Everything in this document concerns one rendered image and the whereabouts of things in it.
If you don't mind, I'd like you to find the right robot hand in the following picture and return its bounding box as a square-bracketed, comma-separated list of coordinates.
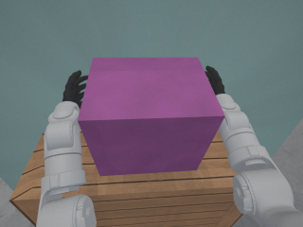
[205, 66, 225, 95]

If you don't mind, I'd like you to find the robot right forearm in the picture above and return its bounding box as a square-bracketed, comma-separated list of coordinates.
[216, 94, 294, 205]

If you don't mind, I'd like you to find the left robot upper arm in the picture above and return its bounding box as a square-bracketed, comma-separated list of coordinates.
[37, 194, 97, 227]

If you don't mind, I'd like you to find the left robot hand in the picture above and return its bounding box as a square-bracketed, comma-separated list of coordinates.
[62, 70, 89, 108]

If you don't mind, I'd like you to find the right robot upper arm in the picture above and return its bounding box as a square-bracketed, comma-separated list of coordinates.
[232, 168, 303, 227]

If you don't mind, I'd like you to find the carton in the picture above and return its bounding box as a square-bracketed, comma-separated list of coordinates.
[78, 57, 225, 176]

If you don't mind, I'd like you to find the pedestal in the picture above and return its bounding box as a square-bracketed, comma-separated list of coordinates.
[9, 130, 243, 227]

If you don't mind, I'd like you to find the robot left forearm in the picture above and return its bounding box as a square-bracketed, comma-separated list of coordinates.
[36, 101, 86, 227]

